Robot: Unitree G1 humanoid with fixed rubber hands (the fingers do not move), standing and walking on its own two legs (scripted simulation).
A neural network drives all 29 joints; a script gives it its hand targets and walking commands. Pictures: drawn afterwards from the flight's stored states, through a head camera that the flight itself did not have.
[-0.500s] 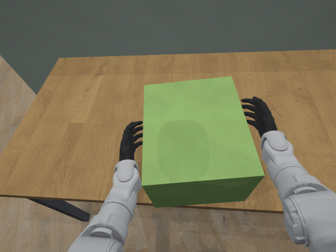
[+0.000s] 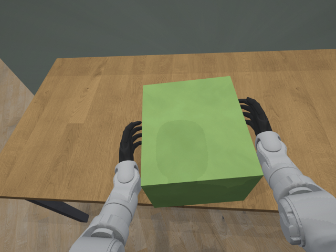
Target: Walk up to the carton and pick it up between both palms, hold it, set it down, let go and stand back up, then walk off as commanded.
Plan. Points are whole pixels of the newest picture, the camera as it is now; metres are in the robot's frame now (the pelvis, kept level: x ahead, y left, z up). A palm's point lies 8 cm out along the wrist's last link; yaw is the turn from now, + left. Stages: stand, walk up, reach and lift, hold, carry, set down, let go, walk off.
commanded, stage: reach and lift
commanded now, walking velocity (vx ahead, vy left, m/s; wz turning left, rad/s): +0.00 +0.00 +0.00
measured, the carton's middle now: (192, 141) +0.42 +0.01 -0.03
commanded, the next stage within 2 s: none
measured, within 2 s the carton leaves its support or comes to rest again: leaves its support in 0.42 s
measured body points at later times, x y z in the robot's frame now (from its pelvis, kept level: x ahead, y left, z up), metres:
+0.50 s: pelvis +0.00 +0.00 +0.00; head +0.07 -0.02 +0.44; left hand +0.36 +0.16 +0.01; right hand +0.44 -0.17 +0.03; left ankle +0.02 +0.13 -0.73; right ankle -0.02 -0.12 -0.73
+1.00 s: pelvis -0.01 +0.00 +0.01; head +0.02 -0.01 +0.46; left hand +0.37 +0.17 +0.06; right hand +0.43 -0.16 +0.08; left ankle +0.02 +0.13 -0.73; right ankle -0.02 -0.12 -0.73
